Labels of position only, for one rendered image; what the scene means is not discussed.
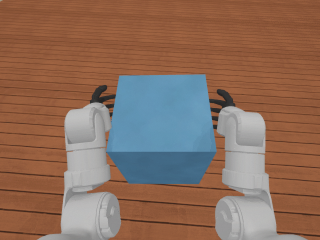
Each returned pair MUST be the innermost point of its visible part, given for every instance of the robot left upper arm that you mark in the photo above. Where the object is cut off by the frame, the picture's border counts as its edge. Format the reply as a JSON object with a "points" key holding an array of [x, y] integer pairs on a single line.
{"points": [[89, 216]]}

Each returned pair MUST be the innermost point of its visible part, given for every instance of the left robot forearm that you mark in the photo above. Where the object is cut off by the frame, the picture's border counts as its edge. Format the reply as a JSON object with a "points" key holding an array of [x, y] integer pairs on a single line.
{"points": [[85, 137]]}

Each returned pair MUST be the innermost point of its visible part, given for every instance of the right robot forearm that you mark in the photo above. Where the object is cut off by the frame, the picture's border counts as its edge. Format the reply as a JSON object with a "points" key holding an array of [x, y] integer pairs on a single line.
{"points": [[245, 146]]}

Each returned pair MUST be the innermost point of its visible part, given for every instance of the robot right upper arm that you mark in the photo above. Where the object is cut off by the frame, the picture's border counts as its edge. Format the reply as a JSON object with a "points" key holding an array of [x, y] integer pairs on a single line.
{"points": [[247, 218]]}

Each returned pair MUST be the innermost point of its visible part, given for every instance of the right robot hand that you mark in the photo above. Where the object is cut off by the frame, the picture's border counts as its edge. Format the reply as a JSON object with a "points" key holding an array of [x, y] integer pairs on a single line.
{"points": [[227, 103]]}

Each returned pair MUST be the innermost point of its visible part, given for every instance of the carton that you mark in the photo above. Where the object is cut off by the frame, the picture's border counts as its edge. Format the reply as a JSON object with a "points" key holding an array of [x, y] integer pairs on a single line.
{"points": [[162, 129]]}

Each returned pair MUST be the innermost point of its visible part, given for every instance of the left robot hand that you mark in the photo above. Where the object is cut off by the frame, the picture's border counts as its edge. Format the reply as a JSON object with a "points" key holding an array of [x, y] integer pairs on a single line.
{"points": [[97, 99]]}

